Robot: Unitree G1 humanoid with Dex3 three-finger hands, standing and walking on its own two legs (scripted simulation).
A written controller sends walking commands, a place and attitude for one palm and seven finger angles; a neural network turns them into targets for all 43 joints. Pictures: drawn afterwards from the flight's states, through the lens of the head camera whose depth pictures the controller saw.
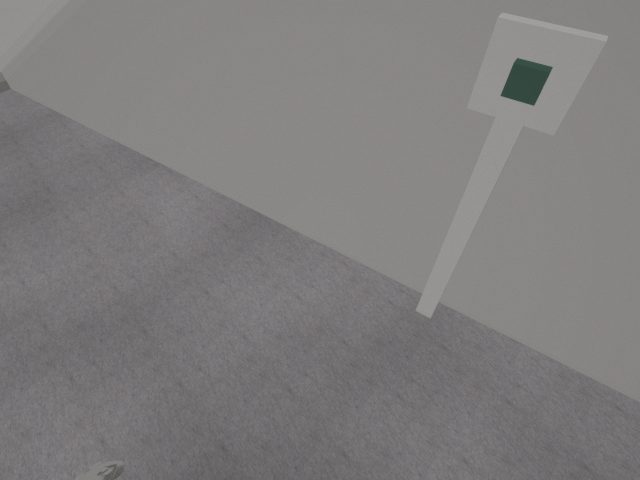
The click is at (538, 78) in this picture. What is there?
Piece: button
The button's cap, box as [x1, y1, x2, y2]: [501, 58, 552, 105]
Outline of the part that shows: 517,58 512,66 501,95 533,105 552,67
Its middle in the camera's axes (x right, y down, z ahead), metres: +0.39 -0.30 +0.73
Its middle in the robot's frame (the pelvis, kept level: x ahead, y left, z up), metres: +0.78 -0.34 +0.14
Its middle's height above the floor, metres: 0.91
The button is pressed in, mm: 0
